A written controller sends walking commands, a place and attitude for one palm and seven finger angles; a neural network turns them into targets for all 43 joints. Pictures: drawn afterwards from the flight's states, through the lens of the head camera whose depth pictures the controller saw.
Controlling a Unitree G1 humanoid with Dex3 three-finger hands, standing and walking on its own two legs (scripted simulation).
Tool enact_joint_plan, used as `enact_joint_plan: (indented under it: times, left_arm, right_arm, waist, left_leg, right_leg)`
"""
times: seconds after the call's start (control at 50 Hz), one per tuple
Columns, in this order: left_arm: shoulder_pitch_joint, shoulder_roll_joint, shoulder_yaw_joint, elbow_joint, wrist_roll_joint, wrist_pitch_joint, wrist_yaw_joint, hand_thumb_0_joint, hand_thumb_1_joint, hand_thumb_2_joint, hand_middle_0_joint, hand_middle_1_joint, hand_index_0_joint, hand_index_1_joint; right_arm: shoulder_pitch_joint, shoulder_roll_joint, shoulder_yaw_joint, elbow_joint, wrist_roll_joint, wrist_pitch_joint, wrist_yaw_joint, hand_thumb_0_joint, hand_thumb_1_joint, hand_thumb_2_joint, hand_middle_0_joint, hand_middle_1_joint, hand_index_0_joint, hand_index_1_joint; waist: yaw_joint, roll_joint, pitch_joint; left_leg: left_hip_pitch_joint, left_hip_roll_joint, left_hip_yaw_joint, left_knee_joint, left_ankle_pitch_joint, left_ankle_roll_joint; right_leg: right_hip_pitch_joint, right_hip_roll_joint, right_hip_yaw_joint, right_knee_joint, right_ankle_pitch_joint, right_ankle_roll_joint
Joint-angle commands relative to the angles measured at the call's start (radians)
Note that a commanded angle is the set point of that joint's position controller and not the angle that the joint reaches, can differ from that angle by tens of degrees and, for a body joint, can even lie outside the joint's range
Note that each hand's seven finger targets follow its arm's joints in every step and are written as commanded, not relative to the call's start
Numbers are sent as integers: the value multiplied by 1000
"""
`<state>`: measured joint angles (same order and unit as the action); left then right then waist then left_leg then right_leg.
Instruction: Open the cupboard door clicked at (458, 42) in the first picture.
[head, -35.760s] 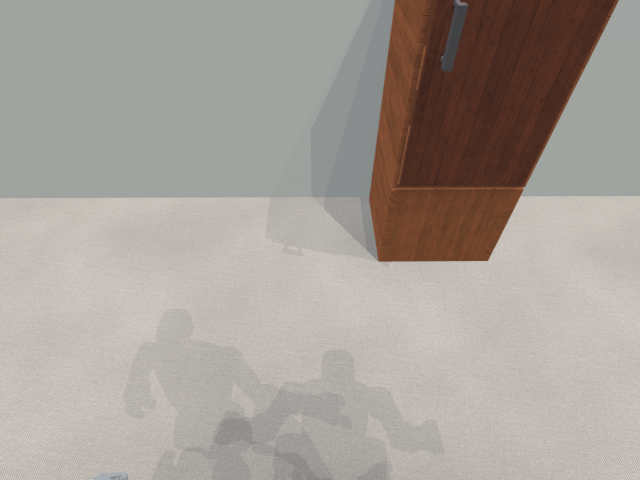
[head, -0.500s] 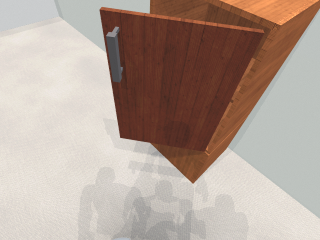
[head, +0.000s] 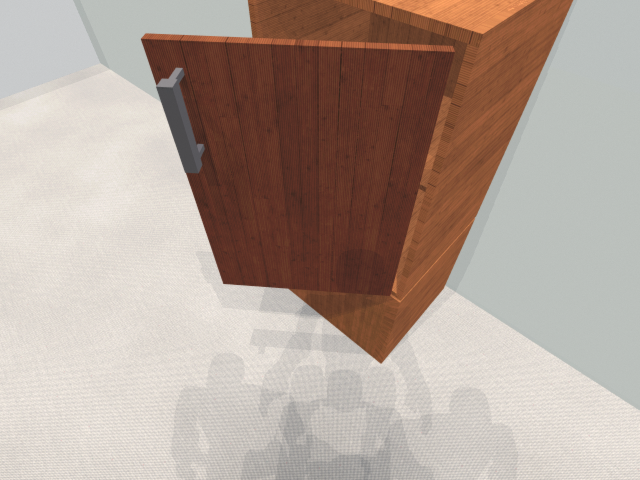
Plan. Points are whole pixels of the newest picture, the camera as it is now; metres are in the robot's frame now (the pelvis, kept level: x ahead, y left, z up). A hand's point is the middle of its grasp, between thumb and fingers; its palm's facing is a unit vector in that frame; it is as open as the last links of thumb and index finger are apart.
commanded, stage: come to a stop and stand still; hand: left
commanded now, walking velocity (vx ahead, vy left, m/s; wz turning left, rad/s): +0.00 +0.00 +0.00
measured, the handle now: (185, 122) +0.57 +0.23 +0.14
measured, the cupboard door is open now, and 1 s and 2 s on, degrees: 38 38 38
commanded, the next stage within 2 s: look again from close up in 0.50 s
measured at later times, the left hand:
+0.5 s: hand out of the picture +0.00 +0.16 -0.17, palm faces +0.03 -0.99 -0.17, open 7.3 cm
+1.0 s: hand out of the picture +0.02 +0.19 -0.17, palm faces -0.01 -0.97 -0.23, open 7.4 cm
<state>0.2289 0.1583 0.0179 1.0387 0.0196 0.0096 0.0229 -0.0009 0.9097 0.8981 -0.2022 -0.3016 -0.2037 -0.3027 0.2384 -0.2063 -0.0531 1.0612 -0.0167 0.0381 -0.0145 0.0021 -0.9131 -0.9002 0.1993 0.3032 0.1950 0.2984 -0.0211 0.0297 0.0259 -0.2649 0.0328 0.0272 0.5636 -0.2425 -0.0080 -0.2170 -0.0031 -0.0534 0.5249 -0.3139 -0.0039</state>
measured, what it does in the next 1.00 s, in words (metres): stands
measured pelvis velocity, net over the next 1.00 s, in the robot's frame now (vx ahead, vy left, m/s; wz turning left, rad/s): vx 0.00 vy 0.01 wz -0.02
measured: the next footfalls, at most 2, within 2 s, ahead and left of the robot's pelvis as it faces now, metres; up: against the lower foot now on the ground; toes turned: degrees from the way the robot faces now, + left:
none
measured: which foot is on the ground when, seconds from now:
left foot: down 0.00-1.00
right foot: down 0.00-1.00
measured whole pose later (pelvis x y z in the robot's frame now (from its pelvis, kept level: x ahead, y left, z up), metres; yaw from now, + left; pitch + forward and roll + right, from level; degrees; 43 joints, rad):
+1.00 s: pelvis +0.00 +0.01 +0.00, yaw -1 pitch -1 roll +0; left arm 0.27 0.17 -0.02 1.08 0.02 -0.01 0.03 0.00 0.91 0.90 -0.20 -0.30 -0.20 -0.30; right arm 0.26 -0.18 0.01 1.06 -0.02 -0.01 -0.02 0.01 -0.94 -0.90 0.20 0.30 0.20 0.30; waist 0.00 0.01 0.03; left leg -0.19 0.00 0.06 0.50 -0.29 0.02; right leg -0.18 -0.04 -0.02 0.52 -0.32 0.02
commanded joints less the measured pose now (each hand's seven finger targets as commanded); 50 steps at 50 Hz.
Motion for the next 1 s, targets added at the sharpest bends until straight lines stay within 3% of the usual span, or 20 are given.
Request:
enact_joint_plan:
  times: [0.0, 0.02, 0.04, 0.12, 0.18, 0.42, 0.56, 0.58, 0.6, 0.64, 0.66, 0.72, 0.76, 0.82, 0.9, 0.98]
  left_arm:
    - [47, 105, 19, -11, -17, -19, 10, 0, 900, 900, -200, -300, -200, -300]
    - [34, 108, 20, 8, -17, -12, 9, 0, 900, 900, -200, -300, -200, -300]
    - [30, 114, 19, 14, -18, -7, 6, 0, 900, 900, -200, -300, -200, -300]
    - [35, 108, 15, 46, -16, -16, 4, 0, 900, 900, -200, -300, -200, -300]
    - [39, 108, 14, 54, -17, -22, 5, 0, 900, 900, -200, -300, -200, -300]
    - [88, 80, 6, 85, -14, -28, 11, 0, 900, 900, -200, -300, -200, -300]
    - [109, 73, 4, 90, -14, -31, 13, 0, 900, 900, -200, -300, -200, -300]
    - [182, 96, -6, 105, 8, -62, 55, 0, 900, 900, -200, -300, -200, -300]
    - [144, 128, 0, 57, -3, -65, 49, 0, 900, 900, -200, -300, -200, -300]
    - [103, 118, -3, 29, -5, -67, 34, 0, 900, 900, -200, -300, -200, -300]
    - [105, 104, -7, 28, -5, -64, 30, 0, 900, 900, -200, -300, -200, -300]
    - [119, 88, -12, 27, -3, -54, 25, 0, 900, 900, -200, -300, -200, -300]
    - [116, 91, -12, 22, -6, -46, 24, 0, 900, 900, -200, -300, -200, -300]
    - [106, 96, -13, 14, -4, -38, 20, 0, 900, 900, -200, -300, -200, -300]
    - [94, 116, -13, 8, -7, -33, 17, 0, 900, 900, -200, -300, -200, -300]
    - [84, 133, -9, 2, -8, -33, 16, 0, 900, 900, -200, -300, -200, -300]
  right_arm:
    - [18, -87, 9, -3, 0, -49, -23, 0, -900, -900, 200, 300, 200, 300]
    - [14, -70, 12, 16, -1, -51, -25, 0, -900, -900, 200, 300, 200, 300]
    - [22, -67, 17, 24, 2, -48, -24, 0, -900, -900, 200, 300, 200, 300]
    - [48, -46, 20, 46, 3, -49, -25, 0, -900, -900, 200, 300, 200, 300]
    - [67, -42, 21, 57, 4, -51, -25, 0, -900, -900, 200, 300, 200, 300]
    - [84, -17, 28, 75, 5, -49, -27, 0, -900, -900, 200, 300, 200, 300]
    - [87, -21, 31, 76, 3, -53, -29, 0, -900, -900, 200, 300, 200, 300]
    - [-4, -52, 35, 0, 17, -73, -12, 0, -900, -900, 200, 300, 200, 300]
    - [59, -3, 38, -26, 9, -64, -9, 0, -900, -900, 200, 300, 200, 300]
    - [94, -14, 40, -32, 2, -65, -3, 0, -900, -900, 200, 300, 200, 300]
    - [90, -29, 40, -36, 1, -71, -4, 0, -900, -900, 200, 300, 200, 300]
    - [84, -41, 43, -48, 1, -78, -12, 0, -900, -900, 200, 300, 200, 300]
    - [82, -53, 44, -53, 3, -75, -14, 0, -900, -900, 200, 300, 200, 300]
    - [64, -54, 46, -50, 3, -73, -12, 0, -900, -900, 200, 300, 200, 300]
    - [59, -71, 46, -42, 3, -71, -10, 0, -900, -900, 200, 300, 200, 300]
    - [53, -84, 47, -30, 2, -75, -10, 0, -900, -900, 200, 300, 200, 300]
  waist:
    - [34, -2, -56]
    - [37, 57, -28]
    - [33, 102, -17]
    - [30, -11, -3]
    - [23, -40, -16]
    - [19, -61, 49]
    - [20, -20, 47]
    - [52, -27, 64]
    - [-6, 0, 18]
    - [-2, 13, -10]
    - [5, 25, -21]
    - [19, 7, -8]
    - [18, -37, 5]
    - [26, -35, 63]
    - [25, -52, 59]
    - [28, -43, 37]
  left_leg:
    - [75, 131, -112, -154, 294, 35]
    - [55, 114, -111, -165, 305, 31]
    - [31, 110, -114, -205, 216, 27]
    - [60, 86, -80, -209, 176, 14]
    - [88, 78, -69, -203, 193, 11]
    - [104, 70, -56, -219, 159, 12]
    - [115, 66, -54, -213, 193, 11]
    - [43, 67, -14, -5, 267, -3]
    - [52, 42, -31, -56, 28, 10]
    - [55, 46, -43, -100, 57, 17]
    - [55, 56, -59, -107, 128, 27]
    - [52, 72, -69, -108, 236, 44]
    - [50, 70, -72, -121, 205, 46]
    - [24, 64, -72, -157, 139, 50]
    - [35, 62, -72, -180, 99, 49]
    - [54, 63, -69, -185, 137, 49]
  right_leg:
    - [55, -94, 91, -129, 221, -13]
    - [67, -98, 81, -124, 240, -14]
    - [80, -96, 76, -134, 165, -11]
    - [87, -102, 87, -177, 208, -21]
    - [87, -112, 85, -184, 236, -21]
    - [57, -110, 87, -217, 215, -23]
    - [64, -113, 92, -208, 258, -24]
    - [23, -155, 139, -168, 645, -7]
    - [32, -178, 151, -143, 506, -42]
    - [15, -130, 113, -105, 280, -53]
    - [20, -107, 102, -84, 237, -46]
    - [29, -92, 82, -69, 229, -39]
    - [19, -87, 85, -67, 197, -35]
    - [-2, -86, 87, -86, 147, -30]
    - [-7, -87, 96, -97, 116, -25]
    - [13, -93, 92, -98, 150, -24]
